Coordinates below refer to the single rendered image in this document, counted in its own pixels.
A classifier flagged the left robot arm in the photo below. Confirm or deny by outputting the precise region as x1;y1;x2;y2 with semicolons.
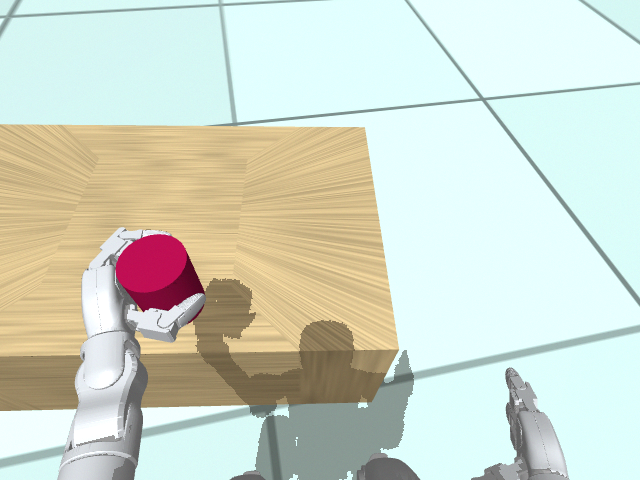
57;330;148;480

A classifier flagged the can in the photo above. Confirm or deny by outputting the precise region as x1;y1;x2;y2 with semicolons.
116;234;205;324

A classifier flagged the right robot hand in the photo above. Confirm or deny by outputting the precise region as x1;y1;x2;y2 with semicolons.
471;368;569;480

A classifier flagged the left robot hand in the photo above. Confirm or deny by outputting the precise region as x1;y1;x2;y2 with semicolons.
81;227;206;343

